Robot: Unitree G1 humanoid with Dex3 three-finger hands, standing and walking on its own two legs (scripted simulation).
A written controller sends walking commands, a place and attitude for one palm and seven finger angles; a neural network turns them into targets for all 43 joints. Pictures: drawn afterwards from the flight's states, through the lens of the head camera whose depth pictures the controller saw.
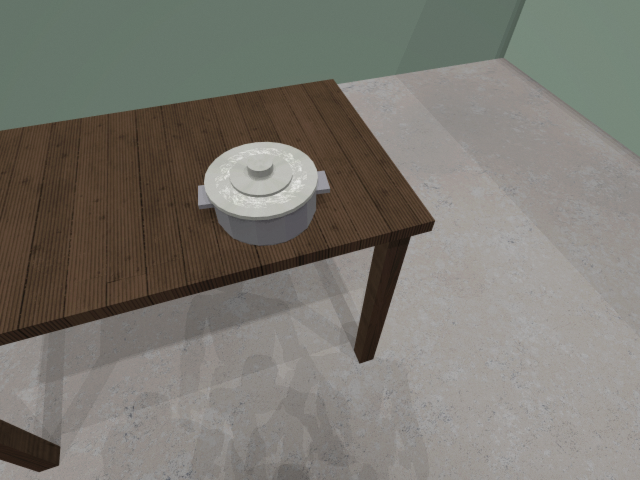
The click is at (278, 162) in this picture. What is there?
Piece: lid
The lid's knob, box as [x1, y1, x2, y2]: [247, 154, 272, 177]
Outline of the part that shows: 270,157 261,154 250,157 247,161 248,172 251,175 257,177 268,175 272,171 272,160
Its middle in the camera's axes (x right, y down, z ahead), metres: -0.11 -0.13 +0.67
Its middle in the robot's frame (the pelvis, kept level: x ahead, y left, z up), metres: +0.59 +0.14 +0.03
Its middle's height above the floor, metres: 0.81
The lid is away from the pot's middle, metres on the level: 0.00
